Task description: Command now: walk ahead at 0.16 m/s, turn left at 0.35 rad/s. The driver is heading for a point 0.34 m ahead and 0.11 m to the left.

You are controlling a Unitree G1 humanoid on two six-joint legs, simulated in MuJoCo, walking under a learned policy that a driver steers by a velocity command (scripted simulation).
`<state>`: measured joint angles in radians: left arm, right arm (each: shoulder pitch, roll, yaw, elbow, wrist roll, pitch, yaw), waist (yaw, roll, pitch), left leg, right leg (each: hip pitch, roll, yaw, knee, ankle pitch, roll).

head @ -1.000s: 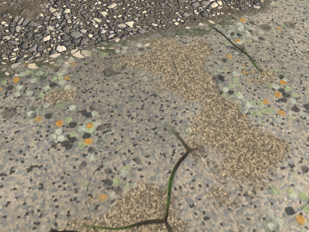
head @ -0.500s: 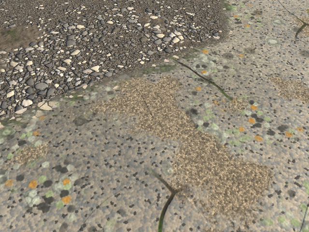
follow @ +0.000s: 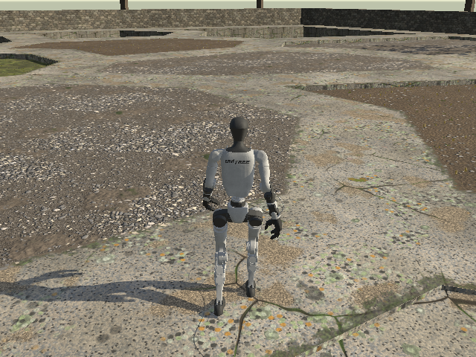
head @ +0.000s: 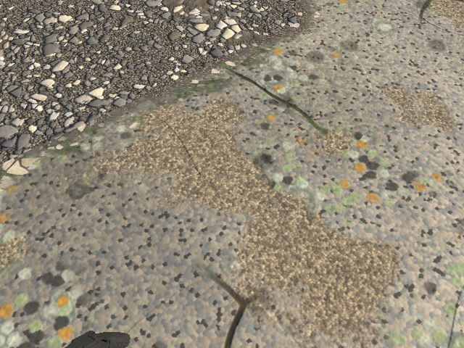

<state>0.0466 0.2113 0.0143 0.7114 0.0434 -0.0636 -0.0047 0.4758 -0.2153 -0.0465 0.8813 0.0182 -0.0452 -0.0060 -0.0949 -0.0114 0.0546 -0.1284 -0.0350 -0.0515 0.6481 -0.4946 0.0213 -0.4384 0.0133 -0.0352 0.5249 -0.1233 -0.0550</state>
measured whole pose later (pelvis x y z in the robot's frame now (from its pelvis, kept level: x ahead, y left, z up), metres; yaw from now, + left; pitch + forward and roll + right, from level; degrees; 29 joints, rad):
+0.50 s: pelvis +0.04 +0.02 +0.01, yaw +17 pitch +0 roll -2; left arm 0.21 0.28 0.06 0.77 0.02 0.05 0.02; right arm 0.21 -0.26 -0.05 0.69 -0.02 0.04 0.01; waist 0.01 -0.04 0.05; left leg -0.33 -0.03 0.01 0.59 -0.27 0.07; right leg -0.45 -0.05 -0.08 0.95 -0.47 0.03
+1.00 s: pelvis +0.05 +0.00 +0.02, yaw +28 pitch +0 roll +1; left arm 0.22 0.22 0.01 0.74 0.02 0.01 0.03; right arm 0.21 -0.27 -0.05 0.73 -0.02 0.05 0.01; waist 0.00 0.05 0.04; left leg -0.36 -0.12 -0.12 0.78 -0.42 0.01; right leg -0.21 0.02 -0.01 0.45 -0.24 -0.05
